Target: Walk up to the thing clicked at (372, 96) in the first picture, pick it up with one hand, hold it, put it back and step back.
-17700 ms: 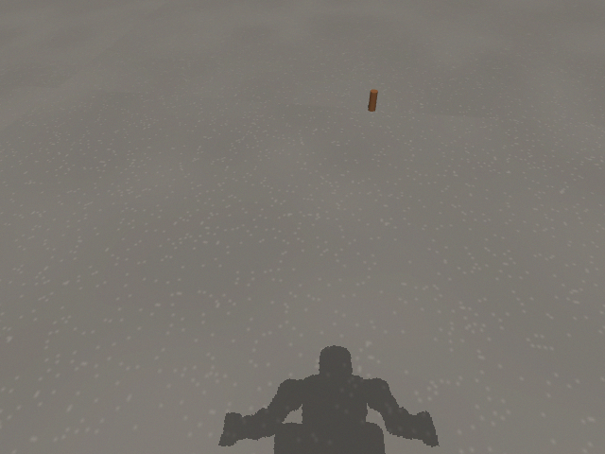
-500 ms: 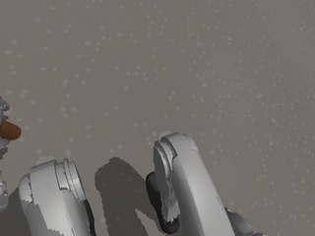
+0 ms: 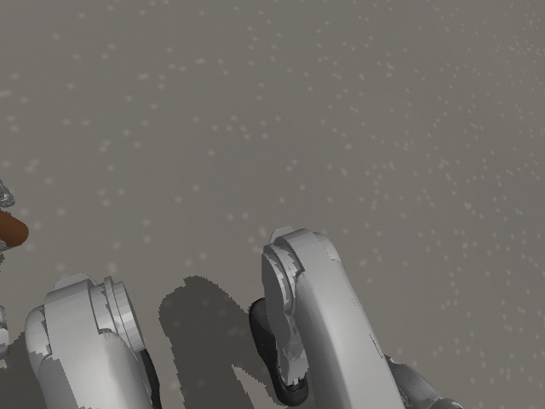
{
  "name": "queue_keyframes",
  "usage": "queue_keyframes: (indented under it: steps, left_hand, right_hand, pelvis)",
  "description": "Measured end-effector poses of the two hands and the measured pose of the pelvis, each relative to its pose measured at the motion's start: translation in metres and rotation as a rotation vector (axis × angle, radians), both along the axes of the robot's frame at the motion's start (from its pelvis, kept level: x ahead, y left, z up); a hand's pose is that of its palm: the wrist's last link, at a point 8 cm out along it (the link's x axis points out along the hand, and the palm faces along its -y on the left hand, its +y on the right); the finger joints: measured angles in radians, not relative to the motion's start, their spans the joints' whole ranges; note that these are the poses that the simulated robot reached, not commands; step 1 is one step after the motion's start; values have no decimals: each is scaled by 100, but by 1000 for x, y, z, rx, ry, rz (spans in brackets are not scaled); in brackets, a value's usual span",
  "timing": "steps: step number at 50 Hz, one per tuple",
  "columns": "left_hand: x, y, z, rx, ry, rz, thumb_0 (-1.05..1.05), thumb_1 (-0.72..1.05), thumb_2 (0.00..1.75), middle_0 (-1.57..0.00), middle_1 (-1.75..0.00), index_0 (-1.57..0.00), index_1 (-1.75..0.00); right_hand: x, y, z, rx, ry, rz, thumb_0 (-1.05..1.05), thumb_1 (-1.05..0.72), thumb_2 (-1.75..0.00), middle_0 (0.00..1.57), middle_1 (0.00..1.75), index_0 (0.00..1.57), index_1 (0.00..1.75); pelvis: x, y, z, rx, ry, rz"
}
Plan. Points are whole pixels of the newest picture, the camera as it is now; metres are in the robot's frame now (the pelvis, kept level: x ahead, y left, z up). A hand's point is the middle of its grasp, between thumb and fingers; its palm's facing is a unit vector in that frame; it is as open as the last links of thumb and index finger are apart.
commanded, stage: settle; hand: left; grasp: from above
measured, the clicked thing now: out of the picture +0.42 +0.34 -0.23
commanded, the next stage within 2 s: lift in 0.84 s
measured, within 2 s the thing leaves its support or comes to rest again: leaves its support in 0.32 s
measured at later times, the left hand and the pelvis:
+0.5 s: hand out of the picture +0.41 +0.34 -0.14, palm faces -0.33 -0.09 -0.94, open 7.2 cm; pelvis +0.01 +0.00 +0.03, yaw +2 degrees
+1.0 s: hand out of the picture +0.40 +0.34 -0.07, palm faces -0.40 -0.08 -0.91, open 7.2 cm; pelvis -0.01 +0.00 +0.07, yaw +5 degrees
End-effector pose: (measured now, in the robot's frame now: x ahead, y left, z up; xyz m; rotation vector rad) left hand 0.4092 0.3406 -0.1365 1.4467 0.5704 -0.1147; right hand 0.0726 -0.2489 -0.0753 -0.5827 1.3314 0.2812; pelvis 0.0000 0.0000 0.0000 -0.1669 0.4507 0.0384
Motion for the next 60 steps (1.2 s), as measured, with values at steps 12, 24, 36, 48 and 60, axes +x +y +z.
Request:
queue_keyframes:
  steps: [12, 24, 36, 48, 60]
  left_hand:
    - [0, 1, 1, -15, -3, -6, 3, 29, 41, -95, -59, -89, -56]
    - [1, -1, 52, 40, -96, -19, 3, 33, 40, -99, -56, -88, -52]
    - [-6, 6, 103, 31, 29, 23, 3, 34, 40, -99, -54, -88, -50]
    - [-5, -2, 123, 23, -18, -79, 2, 33, 40, -101, -52, -89, -49]
    - [-15, 0, 166, 24, 9, -21, 1, 28, 47, -103, -52, -91, -49]
  right_hand:
    - [-4, -1, 1, -7, 16, -34, 1, -92, -91, 20, 30, 20, 29]
    - [24, -8, 12, 5, -43, -138, 1, -93, -91, 20, 30, 20, 29]
    - [47, -14, 28, 18, -107, -167, 1, -93, -91, 20, 30, 20, 29]
    - [20, -19, 39, -55, -46, -232, 1, -93, -91, 20, 30, 20, 29]
    - [15, -6, 60, -19, -72, -302, 1, -93, -91, 21, 30, 20, 29]
  pelvis:
    - [3, 0, 1, -3, 14, 5]
    - [8, 1, 24, 7, 92, 28]
    - [-2, -4, 54, 40, 101, 54]
    - [-6, -3, 63, 38, 104, 70]
    - [-9, -1, 93, 42, 123, 79]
